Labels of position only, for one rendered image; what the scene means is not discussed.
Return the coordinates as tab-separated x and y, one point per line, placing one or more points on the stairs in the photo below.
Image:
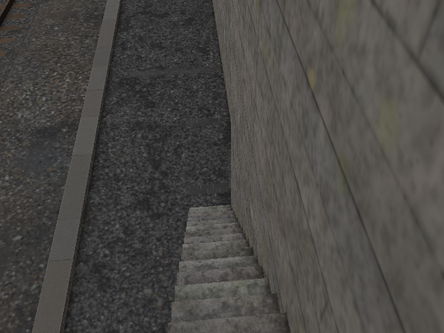
220	286

